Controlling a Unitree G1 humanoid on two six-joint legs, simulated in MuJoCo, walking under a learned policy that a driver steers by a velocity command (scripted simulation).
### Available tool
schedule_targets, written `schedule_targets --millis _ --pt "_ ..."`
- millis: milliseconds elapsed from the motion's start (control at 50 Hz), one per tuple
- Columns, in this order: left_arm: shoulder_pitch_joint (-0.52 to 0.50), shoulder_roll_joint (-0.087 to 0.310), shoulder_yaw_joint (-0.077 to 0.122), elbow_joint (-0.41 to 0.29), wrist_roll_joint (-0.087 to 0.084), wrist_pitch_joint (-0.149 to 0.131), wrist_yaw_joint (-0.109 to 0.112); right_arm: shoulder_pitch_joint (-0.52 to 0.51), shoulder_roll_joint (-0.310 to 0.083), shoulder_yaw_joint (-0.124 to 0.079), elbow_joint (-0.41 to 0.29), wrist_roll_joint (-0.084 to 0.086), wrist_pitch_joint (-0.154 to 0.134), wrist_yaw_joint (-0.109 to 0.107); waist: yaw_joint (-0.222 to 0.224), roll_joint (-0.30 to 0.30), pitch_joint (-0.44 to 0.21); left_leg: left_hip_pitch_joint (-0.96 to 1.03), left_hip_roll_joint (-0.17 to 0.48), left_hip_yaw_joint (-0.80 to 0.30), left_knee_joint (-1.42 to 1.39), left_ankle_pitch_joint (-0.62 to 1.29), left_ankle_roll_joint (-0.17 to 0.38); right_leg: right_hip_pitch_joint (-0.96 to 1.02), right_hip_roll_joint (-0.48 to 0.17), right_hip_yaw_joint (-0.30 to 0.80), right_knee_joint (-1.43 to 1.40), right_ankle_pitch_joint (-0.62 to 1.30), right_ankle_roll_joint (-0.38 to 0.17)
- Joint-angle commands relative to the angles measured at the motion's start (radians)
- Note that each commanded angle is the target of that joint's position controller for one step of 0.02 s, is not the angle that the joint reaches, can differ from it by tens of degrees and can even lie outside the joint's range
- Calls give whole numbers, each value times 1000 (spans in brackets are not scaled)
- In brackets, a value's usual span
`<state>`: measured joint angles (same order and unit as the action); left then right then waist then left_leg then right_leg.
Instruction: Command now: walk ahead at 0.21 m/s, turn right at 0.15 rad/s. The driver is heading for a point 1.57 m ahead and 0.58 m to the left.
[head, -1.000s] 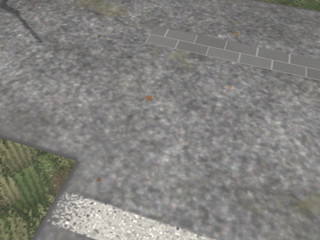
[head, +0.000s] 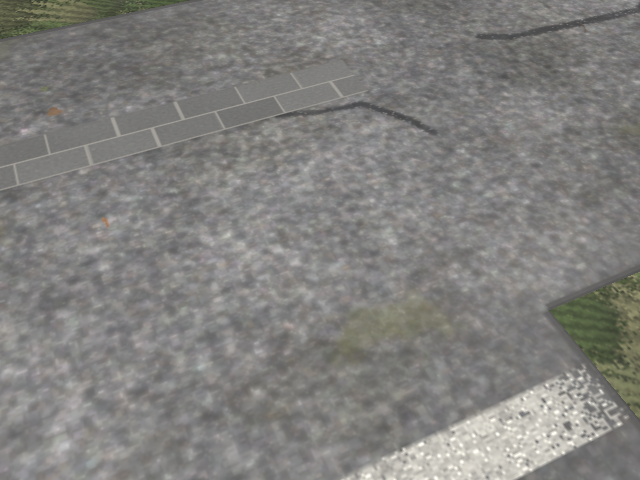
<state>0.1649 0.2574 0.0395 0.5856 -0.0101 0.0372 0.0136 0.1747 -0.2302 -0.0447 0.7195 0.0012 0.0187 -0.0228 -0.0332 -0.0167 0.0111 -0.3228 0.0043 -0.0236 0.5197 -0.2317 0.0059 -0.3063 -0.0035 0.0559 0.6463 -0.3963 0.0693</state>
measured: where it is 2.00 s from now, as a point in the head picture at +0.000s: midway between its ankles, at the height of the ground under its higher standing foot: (47, 183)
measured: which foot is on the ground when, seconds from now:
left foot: down 0.00-0.04, up 0.06-0.50, down 0.52-0.98, up 1.00-1.00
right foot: up 0.00-0.02, down 0.04-0.52, up 0.54-0.96, down 0.98-1.00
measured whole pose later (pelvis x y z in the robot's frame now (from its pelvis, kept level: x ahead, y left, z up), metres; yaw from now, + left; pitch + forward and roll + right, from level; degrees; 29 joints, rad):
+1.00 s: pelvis +0.60 +0.27 -0.03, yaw +36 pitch +3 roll -2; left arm -0.03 0.26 0.03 0.52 -0.02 -0.15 -0.01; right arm 0.47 -0.29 -0.06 0.83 0.00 -0.05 -0.01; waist -0.09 0.01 0.02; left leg 0.13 -0.11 -0.28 0.52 -0.54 0.14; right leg -0.55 0.04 0.01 0.49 -0.01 -0.02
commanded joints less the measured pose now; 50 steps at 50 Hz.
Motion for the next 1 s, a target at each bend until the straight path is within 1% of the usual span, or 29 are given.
schedule_targets --millis 20,40,60,80,100,120,160,200,280,420,440,480,500,520,540,560,580,600,620,640,660,680,760,820,880,920,960,980,1000 --pt "81 99 32 -40 -6 -18 0 53 -206 -50 -43 23 -13 7 23 193 -119 -56 153 -205 -184 -435 139 231 55 -95 -158 15 -73" --pt "178 125 38 -26 -3 -26 1 -16 -164 -35 -67 13 -24 14 84 123 -82 -253 120 -175 -68 -500 87 338 -48 44 -198 -137 -140" --pt "293 225 68 10 21 -38 -3 -99 -85 -18 -114 21 -50 17 130 -141 -52 -480 -20 37 219 -388 1 382 -221 350 -332 -483 -248" --pt "310 272 86 16 20 -60 -12 -223 -121 -27 -166 40 -79 19 179 -238 63 -634 0 10 432 -325 2 309 -378 677 -524 -639 -366" --pt "260 215 64 12 25 -90 -3 -231 -143 -39 -173 51 -99 22 134 -168 135 -705 56 -61 545 -219 17 282 -390 687 -539 -555 -369" --pt "208 172 50 2 18 -110 0 -166 -133 -38 -145 40 -108 27 84 -151 122 -708 79 -69 583 -126 23 289 -351 594 -506 -432 -335" --pt "175 129 38 -8 6 -121 0 -90 -119 -37 -110 18 -117 39 57 -138 63 -672 99 -56 580 2 10 300 -284 423 -494 -274 -282" --pt "189 132 41 5 14 -131 2 -73 -103 -31 -84 23 -108 49 62 -142 41 -600 89 -16 577 114 -15 255 -239 272 -519 -147 -251" --pt "249 159 54 41 14 -146 -1 -148 -88 -16 -110 29 -82 59 105 -125 76 -559 73 -19 445 204 -37 250 -256 81 -554 5 -219" --pt "271 202 72 106 5 -123 -5 -234 -80 9 -169 38 -74 110 118 -82 170 -554 106 65 287 135 50 401 -315 -145 -583 205 -175" --pt "249 212 73 106 8 -115 -7 -224 -89 7 -173 40 -72 112 99 -85 162 -474 82 104 263 87 75 387 -298 -196 -546 364 -164" --pt "234 260 82 110 15 -100 -2 -124 -152 -20 -170 43 -67 104 18 -153 52 -227 -28 207 291 -37 120 379 -285 -253 -318 1025 -154" --pt "204 278 83 106 20 -92 3 80 -212 -53 -126 54 -64 97 -105 -160 -70 48 -96 240 263 -32 154 310 -264 -284 -62 1265 -135" --pt "204 261 73 75 19 -105 14 325 -311 -100 -56 59 -54 82 -210 -80 -196 457 -104 136 220 11 192 62 -222 -262 265 1160 -95" --pt "283 49 15 16 43 -136 5 341 -425 -115 -23 54 -54 66 -73 321 -222 726 127 -413 51 -364 318 -382 -34 -188 701 18 -14" --pt "215 87 0 -28 7 -188 6 364 -393 -100 -73 46 -73 68 -102 313 -465 829 259 -912 -221 -668 410 -493 50 68 877 -105 -39" --pt "62 185 23 -62 -34 -214 7 359 -303 -82 -68 34 -89 67 -144 185 -325 768 262 -891 -293 -614 336 -600 -1 106 887 3 -68" --pt "19 163 11 -76 -39 -228 9 338 -294 -79 -63 21 -98 64 -108 100 -212 621 246 -798 -276 -496 322 -605 -37 87 842 42 -87" --pt "10 140 4 -70 -10 -234 12 260 -271 -70 -73 13 -104 63 -50 2 -142 433 213 -686 -253 -358 307 -529 -80 85 758 85 -93" --pt "43 134 9 -61 9 -225 11 185 -236 -58 -95 -3 -107 63 14 5 -106 273 167 -594 -247 -269 303 -434 -106 102 697 123 -99" --pt "65 134 13 -51 8 -207 4 141 -206 -49 -108 -7 -107 59 50 54 -66 181 133 -549 -277 -257 318 -398 -110 103 666 132 -93" --pt "71 136 15 -41 12 -191 1 120 -188 -44 -110 3 -106 54 65 66 -22 125 115 -509 -308 -232 328 -394 -115 95 612 132 -82" --pt "-119 106 2 -91 46 -179 -4 160 -175 -34 -71 28 -109 19 31 31 125 -71 18 -330 -348 51 293 -344 -65 0 270 350 -16" --pt "-257 50 -13 -122 30 -192 -23 234 -184 -37 -25 36 -100 6 -38 65 98 -99 -16 -282 -337 109 236 -179 11 -54 -9 572 -4" --pt "-320 81 5 -138 2 -203 -34 300 -165 -34 28 44 -103 5 -79 102 84 68 46 -325 -316 140 215 -135 11 -22 -154 668 -29" --pt "-321 112 22 -140 -8 -205 -38 318 -162 -36 57 33 -91 -3 -66 126 81 252 85 -336 -248 353 196 -167 15 -23 -206 590 -57" --pt "-158 181 61 -113 -20 -201 -27 306 -209 -51 63 2 -76 0 33 169 -42 375 104 -325 -31 862 169 -19 60 -74 -163 427 -109" --pt "38 206 74 -84 -34 -189 -15 229 -240 -54 44 -20 -70 9 162 193 -154 319 94 -294 189 989 146 194 14 -66 -135 401 -150" --pt "318 236 75 -37 -21 -171 0 168 -170 -29 2 -46 -75 16 267 123 -351 80 56 -277 527 787 138 596 -131 94 0 237 -193"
